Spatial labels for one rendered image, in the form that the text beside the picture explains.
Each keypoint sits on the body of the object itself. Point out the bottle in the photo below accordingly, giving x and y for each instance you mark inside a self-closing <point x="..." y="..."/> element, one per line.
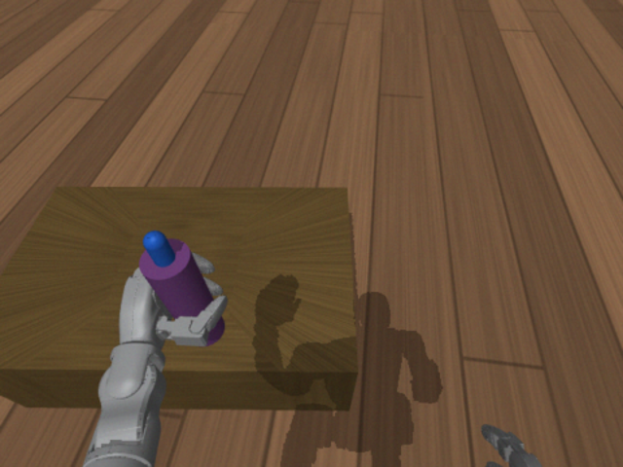
<point x="171" y="270"/>

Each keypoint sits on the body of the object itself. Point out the right robot hand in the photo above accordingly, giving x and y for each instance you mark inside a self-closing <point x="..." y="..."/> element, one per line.
<point x="509" y="447"/>

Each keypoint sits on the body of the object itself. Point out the left robot arm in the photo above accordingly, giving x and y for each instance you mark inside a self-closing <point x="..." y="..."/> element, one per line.
<point x="130" y="392"/>

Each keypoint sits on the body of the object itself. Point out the left robot hand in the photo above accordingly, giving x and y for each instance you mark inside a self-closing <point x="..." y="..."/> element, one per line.
<point x="144" y="317"/>

